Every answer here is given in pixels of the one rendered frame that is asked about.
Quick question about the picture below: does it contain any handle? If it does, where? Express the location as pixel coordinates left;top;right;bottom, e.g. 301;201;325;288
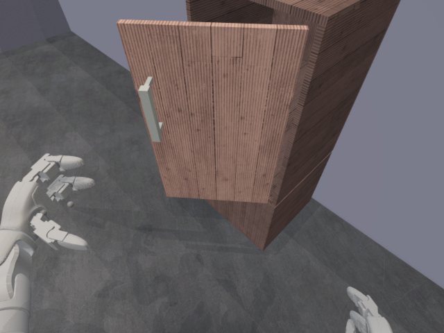
138;76;163;142

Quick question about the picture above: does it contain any left robot hand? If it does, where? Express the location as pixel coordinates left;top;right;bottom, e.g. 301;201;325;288
0;153;96;250

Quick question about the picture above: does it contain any right robot hand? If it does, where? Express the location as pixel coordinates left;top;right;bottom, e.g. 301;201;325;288
345;287;393;333

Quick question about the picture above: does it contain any robot left forearm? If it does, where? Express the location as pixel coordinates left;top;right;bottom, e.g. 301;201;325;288
0;229;37;333

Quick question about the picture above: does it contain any cupboard door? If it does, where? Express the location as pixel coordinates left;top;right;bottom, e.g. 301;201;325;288
117;19;309;203

